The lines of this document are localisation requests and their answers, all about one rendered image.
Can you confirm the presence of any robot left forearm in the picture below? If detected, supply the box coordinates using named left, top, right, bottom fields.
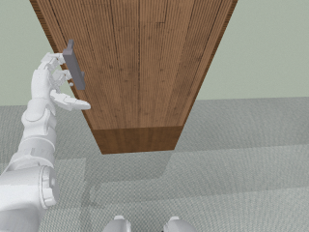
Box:
left=0, top=98, right=57, bottom=177

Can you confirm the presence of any handle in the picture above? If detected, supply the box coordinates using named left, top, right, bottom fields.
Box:
left=62, top=39, right=86, bottom=90

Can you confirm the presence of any robot left upper arm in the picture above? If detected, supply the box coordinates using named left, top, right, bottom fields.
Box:
left=0, top=165, right=60, bottom=232

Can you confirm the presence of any robot right shin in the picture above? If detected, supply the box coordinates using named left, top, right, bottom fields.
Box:
left=168, top=216, right=179, bottom=222

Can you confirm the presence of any right robot thigh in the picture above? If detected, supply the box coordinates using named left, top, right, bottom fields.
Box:
left=163, top=219, right=198, bottom=232

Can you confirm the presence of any cupboard door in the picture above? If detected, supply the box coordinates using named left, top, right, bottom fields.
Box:
left=36, top=0, right=234, bottom=131

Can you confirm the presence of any robot left hand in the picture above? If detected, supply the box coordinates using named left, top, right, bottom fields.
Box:
left=31, top=52, right=91, bottom=111

